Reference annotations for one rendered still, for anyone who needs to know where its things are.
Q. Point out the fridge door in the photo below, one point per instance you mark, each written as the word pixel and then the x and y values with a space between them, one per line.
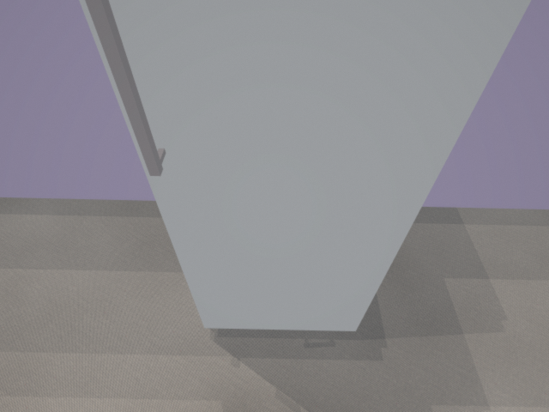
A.
pixel 302 138

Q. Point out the handle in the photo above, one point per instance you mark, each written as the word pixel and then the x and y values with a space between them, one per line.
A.
pixel 107 30

